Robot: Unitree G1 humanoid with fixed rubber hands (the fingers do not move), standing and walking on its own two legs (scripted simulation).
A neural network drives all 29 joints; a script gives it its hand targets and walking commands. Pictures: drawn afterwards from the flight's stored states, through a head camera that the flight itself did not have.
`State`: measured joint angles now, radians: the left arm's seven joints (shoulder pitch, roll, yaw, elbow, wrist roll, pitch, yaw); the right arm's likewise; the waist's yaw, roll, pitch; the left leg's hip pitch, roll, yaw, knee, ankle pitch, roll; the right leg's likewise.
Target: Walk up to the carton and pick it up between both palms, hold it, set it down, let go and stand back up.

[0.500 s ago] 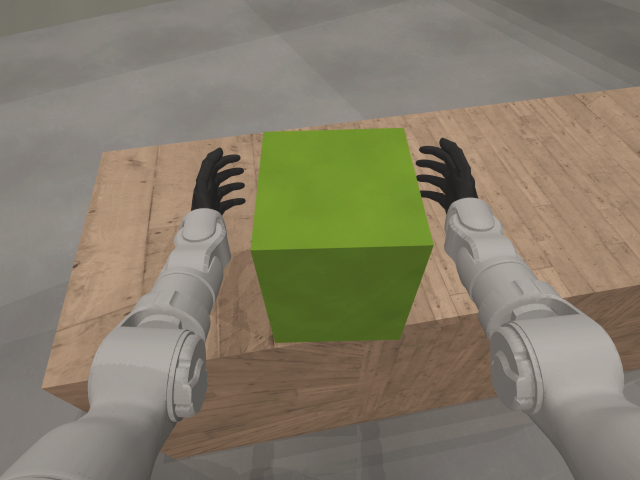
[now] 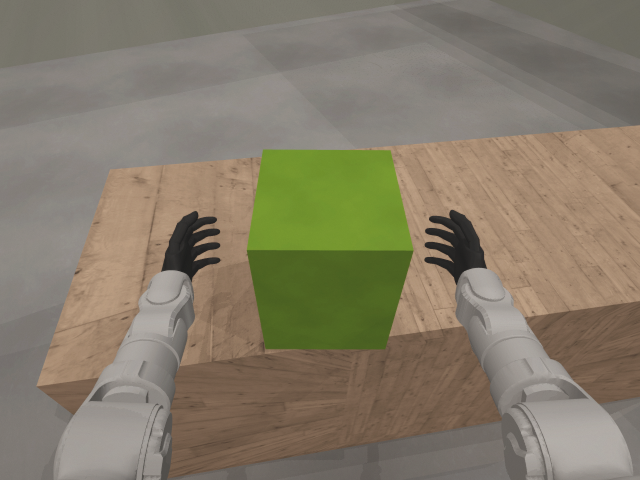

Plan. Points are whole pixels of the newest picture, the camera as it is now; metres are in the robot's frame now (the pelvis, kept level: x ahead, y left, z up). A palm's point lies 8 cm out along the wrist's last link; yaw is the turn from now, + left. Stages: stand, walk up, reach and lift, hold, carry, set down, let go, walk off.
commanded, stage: set down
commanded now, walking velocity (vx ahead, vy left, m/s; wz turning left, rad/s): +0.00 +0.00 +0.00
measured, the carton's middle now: (326, 252) +0.45 +0.03 +0.00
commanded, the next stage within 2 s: none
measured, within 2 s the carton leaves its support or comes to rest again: neither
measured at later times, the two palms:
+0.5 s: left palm (167, 306) +0.32 +0.24 +0.04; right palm (486, 309) +0.32 -0.18 +0.05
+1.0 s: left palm (178, 351) +0.28 +0.22 +0.00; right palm (494, 367) +0.26 -0.19 +0.00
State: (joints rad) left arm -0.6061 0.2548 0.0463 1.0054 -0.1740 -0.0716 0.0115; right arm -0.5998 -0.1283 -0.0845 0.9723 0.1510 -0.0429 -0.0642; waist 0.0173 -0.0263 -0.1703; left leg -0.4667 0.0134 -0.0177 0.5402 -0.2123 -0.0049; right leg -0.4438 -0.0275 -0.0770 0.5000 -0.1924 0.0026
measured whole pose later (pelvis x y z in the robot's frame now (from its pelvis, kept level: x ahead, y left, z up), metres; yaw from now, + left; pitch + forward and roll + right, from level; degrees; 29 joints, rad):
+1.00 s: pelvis +0.03 +0.00 +0.01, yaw -2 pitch -4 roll +0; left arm -0.07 0.21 0.03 0.67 -0.17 -0.19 0.03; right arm 0.00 -0.15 0.08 0.65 0.21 -0.28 -0.03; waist 0.03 -0.03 -0.01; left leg -0.15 0.02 0.01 0.49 -0.27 -0.01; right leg -0.15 -0.01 -0.04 0.47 -0.25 0.00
